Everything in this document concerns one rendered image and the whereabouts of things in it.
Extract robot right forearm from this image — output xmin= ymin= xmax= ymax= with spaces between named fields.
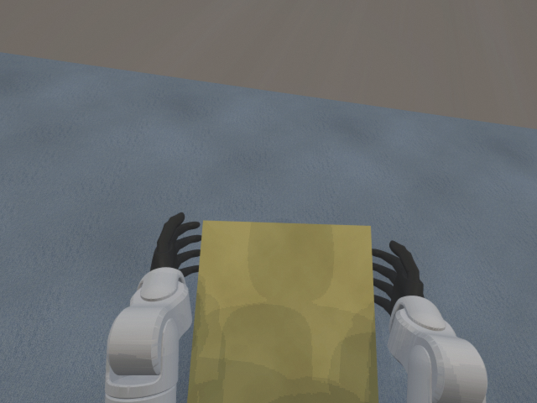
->
xmin=388 ymin=296 xmax=487 ymax=403

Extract robot left forearm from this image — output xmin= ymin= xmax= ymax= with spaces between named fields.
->
xmin=105 ymin=267 xmax=192 ymax=403

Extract carton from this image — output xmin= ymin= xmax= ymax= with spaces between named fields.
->
xmin=187 ymin=221 xmax=378 ymax=403

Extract right robot hand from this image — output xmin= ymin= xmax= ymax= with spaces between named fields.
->
xmin=372 ymin=240 xmax=424 ymax=316

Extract left robot hand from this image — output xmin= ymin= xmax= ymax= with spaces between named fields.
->
xmin=150 ymin=212 xmax=201 ymax=277

